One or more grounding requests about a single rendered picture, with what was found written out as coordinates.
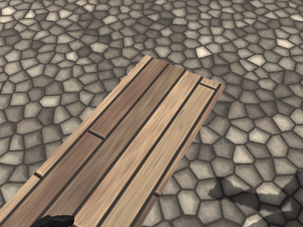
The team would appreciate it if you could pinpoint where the robot left hand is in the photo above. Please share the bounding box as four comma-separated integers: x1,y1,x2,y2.
29,215,75,227

